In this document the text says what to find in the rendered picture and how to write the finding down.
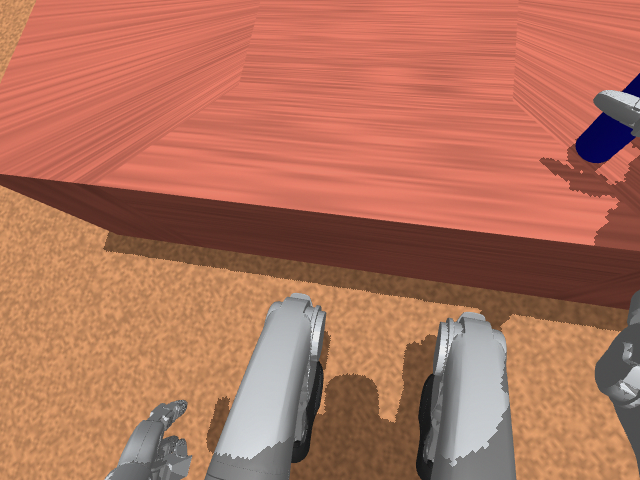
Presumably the right robot hand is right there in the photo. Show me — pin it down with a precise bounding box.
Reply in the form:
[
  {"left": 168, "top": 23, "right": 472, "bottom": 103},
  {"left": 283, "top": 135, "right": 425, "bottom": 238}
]
[{"left": 593, "top": 90, "right": 640, "bottom": 137}]

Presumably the can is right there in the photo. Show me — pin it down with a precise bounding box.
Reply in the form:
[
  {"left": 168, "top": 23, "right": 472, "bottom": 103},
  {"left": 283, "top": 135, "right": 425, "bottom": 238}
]
[{"left": 575, "top": 73, "right": 640, "bottom": 163}]

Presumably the right robot arm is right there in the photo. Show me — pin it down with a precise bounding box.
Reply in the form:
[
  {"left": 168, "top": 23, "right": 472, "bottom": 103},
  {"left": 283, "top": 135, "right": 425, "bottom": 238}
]
[{"left": 595, "top": 290, "right": 640, "bottom": 476}]

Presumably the left robot arm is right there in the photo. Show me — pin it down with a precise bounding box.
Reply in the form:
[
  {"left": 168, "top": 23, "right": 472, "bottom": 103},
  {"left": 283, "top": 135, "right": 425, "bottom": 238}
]
[{"left": 104, "top": 463, "right": 153, "bottom": 480}]

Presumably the right robot foot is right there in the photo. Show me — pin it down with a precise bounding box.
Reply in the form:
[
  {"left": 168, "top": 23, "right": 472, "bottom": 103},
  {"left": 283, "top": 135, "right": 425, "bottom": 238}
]
[{"left": 416, "top": 373, "right": 435, "bottom": 480}]

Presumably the left robot foot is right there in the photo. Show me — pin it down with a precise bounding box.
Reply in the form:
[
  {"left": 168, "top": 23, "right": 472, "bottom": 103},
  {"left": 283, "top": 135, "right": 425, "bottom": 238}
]
[{"left": 291, "top": 361, "right": 324, "bottom": 463}]

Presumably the left robot hand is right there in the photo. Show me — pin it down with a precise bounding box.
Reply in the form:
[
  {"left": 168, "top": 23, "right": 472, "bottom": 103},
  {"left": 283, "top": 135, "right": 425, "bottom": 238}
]
[{"left": 117, "top": 400, "right": 192, "bottom": 480}]

